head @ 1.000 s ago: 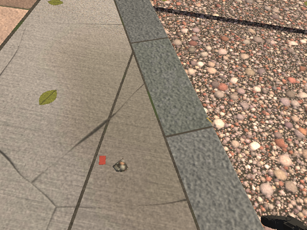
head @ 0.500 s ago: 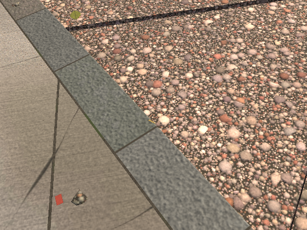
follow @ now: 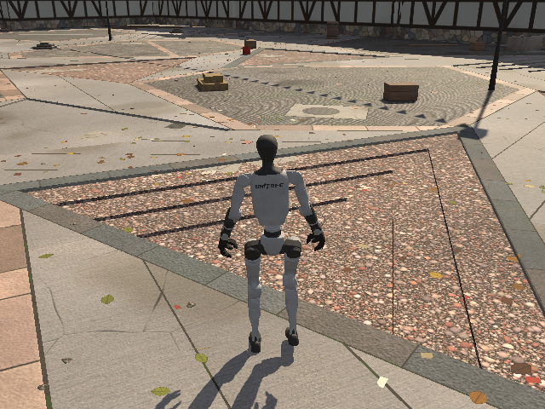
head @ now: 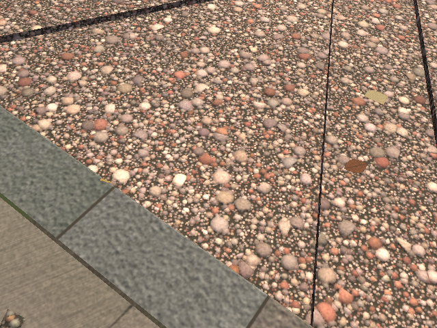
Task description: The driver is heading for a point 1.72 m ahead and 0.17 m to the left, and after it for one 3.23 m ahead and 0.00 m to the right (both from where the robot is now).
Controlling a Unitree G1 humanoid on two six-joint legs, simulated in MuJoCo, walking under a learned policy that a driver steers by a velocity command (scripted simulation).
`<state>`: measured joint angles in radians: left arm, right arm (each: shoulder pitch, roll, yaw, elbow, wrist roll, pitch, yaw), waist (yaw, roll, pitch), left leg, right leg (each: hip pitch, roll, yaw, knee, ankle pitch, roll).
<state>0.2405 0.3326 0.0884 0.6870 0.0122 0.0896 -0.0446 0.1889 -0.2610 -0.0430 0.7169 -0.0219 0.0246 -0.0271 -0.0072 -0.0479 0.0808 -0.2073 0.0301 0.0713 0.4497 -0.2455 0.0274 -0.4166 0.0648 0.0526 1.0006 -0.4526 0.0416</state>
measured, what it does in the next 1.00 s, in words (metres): steps on the spot: right foot, then left foot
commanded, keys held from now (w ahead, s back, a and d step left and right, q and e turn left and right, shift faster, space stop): no key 1.00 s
